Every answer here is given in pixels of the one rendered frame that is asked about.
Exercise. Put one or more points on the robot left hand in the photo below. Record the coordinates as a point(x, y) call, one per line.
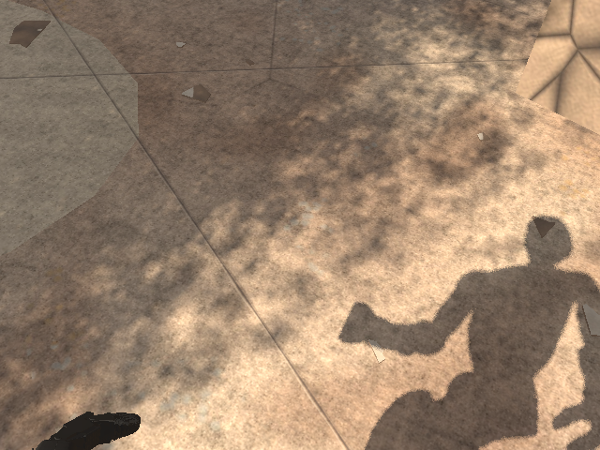
point(88, 430)

